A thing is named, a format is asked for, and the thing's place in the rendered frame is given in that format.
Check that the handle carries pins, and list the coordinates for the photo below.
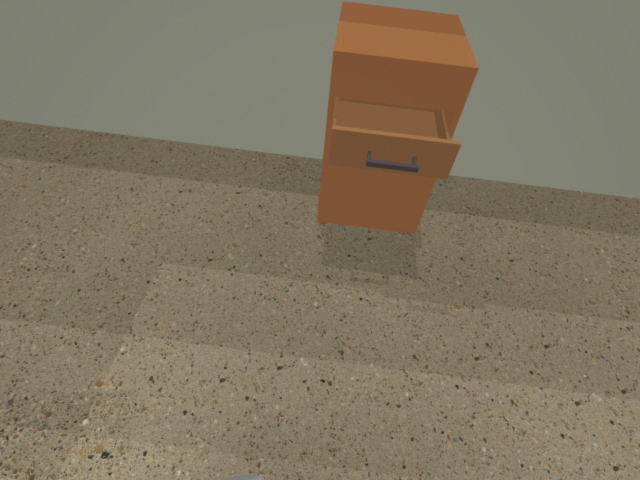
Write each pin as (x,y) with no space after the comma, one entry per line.
(392,165)

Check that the cabinet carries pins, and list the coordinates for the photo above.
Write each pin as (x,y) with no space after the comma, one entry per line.
(394,56)

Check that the drawer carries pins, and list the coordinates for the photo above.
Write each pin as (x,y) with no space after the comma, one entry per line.
(392,133)

